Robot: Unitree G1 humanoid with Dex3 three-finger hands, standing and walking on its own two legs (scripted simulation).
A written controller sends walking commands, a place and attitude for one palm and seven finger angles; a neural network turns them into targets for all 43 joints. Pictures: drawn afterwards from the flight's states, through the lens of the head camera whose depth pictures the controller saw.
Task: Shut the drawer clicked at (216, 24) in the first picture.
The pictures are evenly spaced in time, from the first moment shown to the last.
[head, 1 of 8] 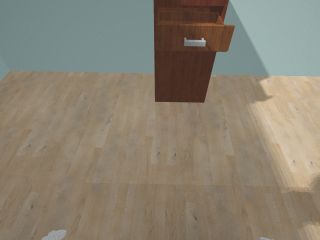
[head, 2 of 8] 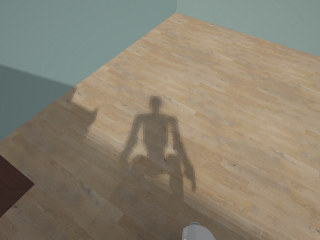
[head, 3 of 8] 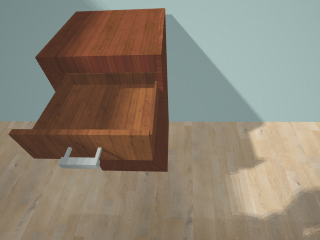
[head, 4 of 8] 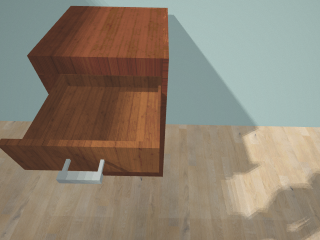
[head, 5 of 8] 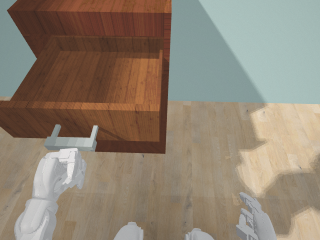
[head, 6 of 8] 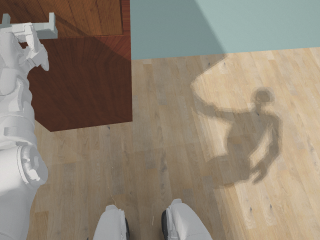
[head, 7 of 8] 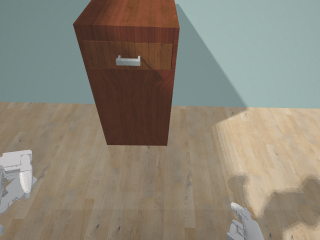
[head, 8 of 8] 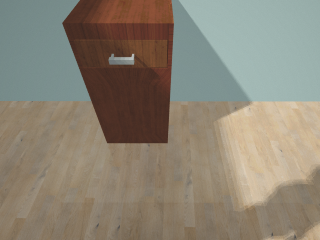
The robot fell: no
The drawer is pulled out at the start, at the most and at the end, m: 0.30 0.30 0.00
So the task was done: yes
